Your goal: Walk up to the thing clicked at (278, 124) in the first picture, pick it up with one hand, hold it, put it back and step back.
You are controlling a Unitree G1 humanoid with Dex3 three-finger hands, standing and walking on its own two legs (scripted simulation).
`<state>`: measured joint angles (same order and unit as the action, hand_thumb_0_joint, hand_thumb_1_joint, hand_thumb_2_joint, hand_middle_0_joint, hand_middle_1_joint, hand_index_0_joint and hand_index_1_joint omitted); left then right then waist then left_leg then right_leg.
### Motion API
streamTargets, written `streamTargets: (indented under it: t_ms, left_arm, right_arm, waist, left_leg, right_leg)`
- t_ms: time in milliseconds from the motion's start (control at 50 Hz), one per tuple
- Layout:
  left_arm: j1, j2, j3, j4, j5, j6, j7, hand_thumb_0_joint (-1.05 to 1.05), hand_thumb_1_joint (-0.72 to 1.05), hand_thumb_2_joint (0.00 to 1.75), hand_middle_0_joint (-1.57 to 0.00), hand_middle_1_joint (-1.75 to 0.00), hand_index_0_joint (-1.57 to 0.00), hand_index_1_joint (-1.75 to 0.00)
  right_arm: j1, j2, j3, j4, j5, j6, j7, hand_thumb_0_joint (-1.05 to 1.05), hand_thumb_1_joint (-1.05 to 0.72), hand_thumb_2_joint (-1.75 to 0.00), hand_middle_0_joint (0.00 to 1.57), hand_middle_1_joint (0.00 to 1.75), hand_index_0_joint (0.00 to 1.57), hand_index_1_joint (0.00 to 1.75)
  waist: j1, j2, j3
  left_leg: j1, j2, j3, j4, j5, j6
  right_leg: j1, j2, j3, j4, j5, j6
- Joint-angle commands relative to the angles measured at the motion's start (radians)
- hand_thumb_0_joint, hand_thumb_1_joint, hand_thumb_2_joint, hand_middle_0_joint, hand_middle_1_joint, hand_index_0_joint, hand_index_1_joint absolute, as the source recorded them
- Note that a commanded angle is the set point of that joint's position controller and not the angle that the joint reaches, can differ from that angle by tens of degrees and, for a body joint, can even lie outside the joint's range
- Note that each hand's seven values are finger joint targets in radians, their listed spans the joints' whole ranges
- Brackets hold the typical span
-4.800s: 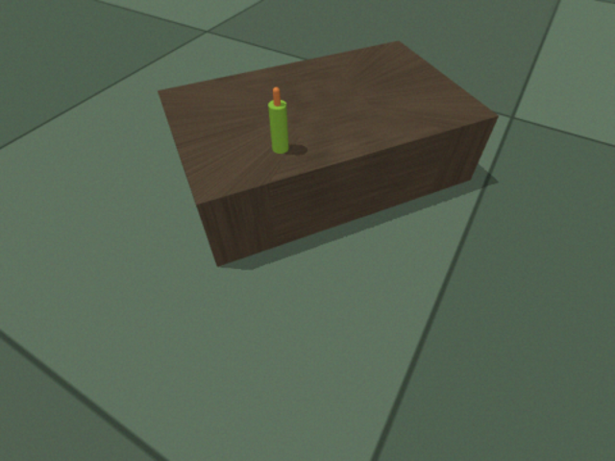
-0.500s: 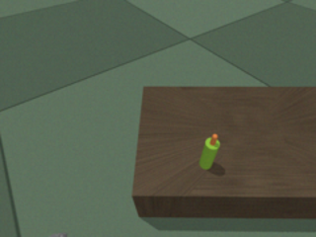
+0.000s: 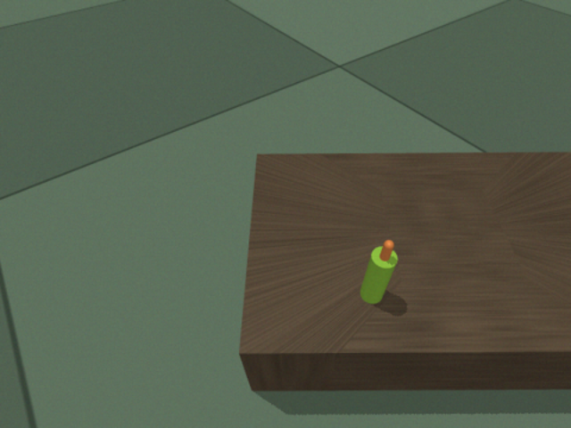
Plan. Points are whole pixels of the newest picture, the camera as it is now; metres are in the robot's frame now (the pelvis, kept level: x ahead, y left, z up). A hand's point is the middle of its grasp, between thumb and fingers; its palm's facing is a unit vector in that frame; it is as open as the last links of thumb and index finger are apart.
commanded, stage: walk up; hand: right
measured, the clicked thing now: (379, 270) +0.52 -0.21 -0.30
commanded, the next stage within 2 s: stand in 0.16 s
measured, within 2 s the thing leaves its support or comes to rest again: neither
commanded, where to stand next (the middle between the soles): +0.04 +0.01 m, yaw +1 degrees
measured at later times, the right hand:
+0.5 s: hand out of the picture +0.09 -0.25 -0.15, palm faces -0.01 +0.94 -0.33, open 7.4 cm
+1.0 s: hand out of the picture +0.06 -0.27 -0.15, palm faces -0.02 +0.94 -0.33, open 7.4 cm
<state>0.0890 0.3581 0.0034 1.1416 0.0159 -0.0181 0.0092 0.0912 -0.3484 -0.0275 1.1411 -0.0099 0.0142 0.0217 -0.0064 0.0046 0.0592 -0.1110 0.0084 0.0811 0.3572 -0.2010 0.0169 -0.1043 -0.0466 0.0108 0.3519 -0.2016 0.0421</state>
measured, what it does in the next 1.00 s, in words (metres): stands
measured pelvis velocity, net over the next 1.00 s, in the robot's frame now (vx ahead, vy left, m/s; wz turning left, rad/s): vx -0.01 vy -0.01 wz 0.02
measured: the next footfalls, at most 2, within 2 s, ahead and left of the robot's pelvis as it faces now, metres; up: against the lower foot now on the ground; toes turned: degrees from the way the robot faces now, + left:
none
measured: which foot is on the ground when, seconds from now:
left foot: down 0.00-1.00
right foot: down 0.00-1.00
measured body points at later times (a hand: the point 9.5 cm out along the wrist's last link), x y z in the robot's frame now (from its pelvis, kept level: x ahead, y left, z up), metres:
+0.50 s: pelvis +0.00 -0.01 +0.00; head +0.01 +0.00 +0.45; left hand +0.08 +0.29 -0.13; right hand +0.09 -0.30 -0.13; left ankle +0.00 +0.11 -0.75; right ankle +0.00 -0.15 -0.75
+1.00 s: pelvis -0.01 -0.01 +0.00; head -0.01 -0.01 +0.45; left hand +0.06 +0.29 -0.13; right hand +0.06 -0.31 -0.13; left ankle +0.00 +0.11 -0.75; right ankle +0.00 -0.15 -0.75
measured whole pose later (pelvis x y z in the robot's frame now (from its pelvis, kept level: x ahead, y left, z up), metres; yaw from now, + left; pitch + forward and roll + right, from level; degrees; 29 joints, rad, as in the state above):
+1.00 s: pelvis -0.01 -0.01 +0.00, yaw +1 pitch -3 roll +0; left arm 0.11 0.36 0.00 1.13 0.01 -0.01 0.00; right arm 0.10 -0.34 -0.01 1.16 -0.01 0.00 0.01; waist -0.01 0.00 0.05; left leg -0.10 0.03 0.06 0.31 -0.15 0.00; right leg -0.09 -0.03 -0.01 0.30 -0.16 0.02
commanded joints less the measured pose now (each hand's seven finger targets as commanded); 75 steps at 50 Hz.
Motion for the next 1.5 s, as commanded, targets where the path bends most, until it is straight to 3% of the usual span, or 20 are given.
streamTargets:
  t_ms: [0, 120, 140, 180, 220, 480, 540, 600, 720, 860, 1040, 1480]
  left_arm:
    - [-0.054, 0.215, 0.037, -0.065, 0.0, -0.021, 0.011, 0.0, 0.9, 0.9, -0.2, -0.3, -0.2, -0.3]
    - [-0.048, 0.22, 0.038, -0.069, 0.003, -0.021, 0.012, 0.0, 0.9, 0.9, -0.2, -0.3, -0.2, -0.3]
    - [-0.061, 0.205, 0.029, -0.069, -0.009, -0.014, 0.008, 0.0, 0.9, 0.9, -0.2, -0.3, -0.2, -0.3]
    - [-0.037, 0.194, 0.028, -0.07, -0.01, -0.012, 0.006, 0.0, 0.9, 0.9, -0.2, -0.3, -0.2, -0.3]
    - [-0.038, 0.194, 0.028, -0.072, -0.01, -0.011, 0.005, 0.0, 0.9, 0.9, -0.2, -0.3, -0.2, -0.3]
    - [-0.029, 0.202, 0.028, -0.07, -0.005, -0.011, 0.0, 0.0, 0.9, 0.9, -0.2, -0.3, -0.2, -0.3]
    - [-0.026, 0.2, 0.029, -0.071, -0.006, -0.013, 0.0, 0.0, 0.9, 0.9, -0.2, -0.3, -0.2, -0.3]
    - [-0.033, 0.204, 0.031, -0.07, -0.006, -0.013, 0.0, 0.0, 0.9, 0.9, -0.2, -0.3, -0.2, -0.3]
    - [-0.02, 0.204, 0.031, -0.071, -0.007, -0.011, -0.003, 0.0, 0.9, 0.9, -0.2, -0.3, -0.2, -0.3]
    - [-0.02, 0.205, 0.029, -0.08, -0.005, -0.016, -0.001, 0.0, 0.9, 0.9, -0.2, -0.3, -0.2, -0.3]
    - [-0.013, 0.205, 0.029, -0.074, -0.007, -0.011, -0.002, 0.0, 0.9, 0.9, -0.2, -0.3, -0.2, -0.3]
    - [-0.007, 0.205, 0.028, -0.08, -0.005, -0.012, -0.005, 0.0, 0.9, 0.9, -0.2, -0.3, -0.2, -0.3]
  right_arm:
    - [-0.049, -0.219, -0.045, -0.066, -0.002, -0.027, -0.017, 0.0, -0.9, -0.9, 0.2, 0.3, 0.2, 0.3]
    - [-0.054, -0.22, -0.045, -0.079, -0.002, -0.024, -0.015, 0.0, -0.9, -0.9, 0.2, 0.3, 0.2, 0.3]
    - [-0.064, -0.195, -0.028, -0.074, 0.003, -0.032, -0.021, 0.0, -0.9, -0.9, 0.2, 0.3, 0.2, 0.3]
    - [-0.07, -0.22, -0.035, -0.072, 0.004, -0.04, -0.024, 0.0, -0.9, -0.9, 0.2, 0.3, 0.2, 0.3]
    - [-0.068, -0.222, -0.034, -0.066, 0.004, -0.042, -0.026, 0.0, -0.9, -0.9, 0.2, 0.3, 0.2, 0.3]
    - [-0.081, -0.209, -0.022, -0.053, 0.003, -0.043, -0.024, 0.0, -0.9, -0.9, 0.2, 0.3, 0.2, 0.3]
    - [-0.074, -0.211, -0.023, -0.053, 0.003, -0.044, -0.023, 0.0, -0.9, -0.9, 0.2, 0.3, 0.2, 0.3]
    - [-0.067, -0.203, -0.022, -0.051, 0.002, -0.043, -0.023, 0.0, -0.9, -0.9, 0.2, 0.3, 0.2, 0.3]
    - [-0.053, -0.208, -0.022, -0.046, 0.0, -0.044, -0.022, 0.0, -0.9, -0.9, 0.2, 0.3, 0.2, 0.3]
    - [-0.048, -0.214, -0.023, -0.049, 0.0, -0.044, -0.023, 0.0, -0.9, -0.9, 0.2, 0.3, 0.2, 0.3]
    - [-0.035, -0.213, -0.02, -0.046, -0.001, -0.04, -0.021, 0.0, -0.9, -0.9, 0.2, 0.3, 0.2, 0.3]
    - [-0.018, -0.216, -0.015, -0.05, 0.0, -0.045, -0.024, 0.0, -0.9, -0.9, 0.2, 0.3, 0.2, 0.3]
  waist:
    - [0.001, 0.001, -0.085]
    - [0.001, -0.002, -0.088]
    - [-0.008, -0.04, -0.07]
    - [0.0, -0.003, -0.108]
    - [-0.001, 0.0, -0.121]
    - [0.001, 0.001, -0.083]
    - [0.0, -0.002, -0.096]
    - [-0.005, -0.013, -0.066]
    - [-0.001, -0.009, -0.073]
    - [-0.002, -0.006, -0.108]
    - [0.0, -0.005, -0.043]
    - [0.0, -0.007, -0.063]
  left_leg:
    - [0.031, 0.117, -0.116, -0.072, 0.12, 0.011]
    - [0.04, 0.118, -0.11, -0.065, 0.119, 0.013]
    - [0.032, 0.136, -0.134, -0.09, 0.195, 0.004]
    - [0.084, 0.144, -0.131, -0.072, 0.281, 0.002]
    - [0.091, 0.144, -0.124, -0.07, 0.3, 0.002]
    - [0.06, 0.132, -0.123, -0.105, 0.144, -0.007]
    - [0.074, 0.137, -0.122, -0.096, 0.178, -0.003]
    - [0.038, 0.13, -0.127, -0.109, 0.111, -0.008]
    - [0.042, 0.133, -0.131, -0.111, 0.109, -0.009]
    - [0.062, 0.137, -0.129, -0.086, 0.163, -0.003]
    - [0.005, 0.13, -0.134, -0.11, 0.06, -0.005]
    - [0.013, 0.134, -0.141, -0.104, 0.095, -0.002]
  right_leg:
    - [-0.018, -0.073, 0.053, -0.037, 0.163, -0.051]
    - [-0.02, -0.076, 0.053, -0.04, 0.172, -0.05]
    - [-0.03, -0.085, 0.058, -0.05, 0.189, -0.047]
    - [-0.013, -0.086, 0.056, -0.045, 0.23, -0.045]
    - [0.001, -0.088, 0.053, -0.052, 0.238, -0.046]
    - [-0.014, -0.092, 0.061, -0.101, 0.138, -0.046]
    - [-0.007, -0.096, 0.063, -0.1, 0.17, -0.049]
    - [-0.013, -0.092, 0.062, -0.109, 0.115, -0.048]
    - [-0.012, -0.093, 0.066, -0.108, 0.104, -0.053]
    - [-0.002, -0.099, 0.066, -0.104, 0.169, -0.053]
    - [-0.027, -0.091, 0.067, -0.122, 0.054, -0.056]
    - [-0.026, -0.092, 0.063, -0.107, 0.073, -0.055]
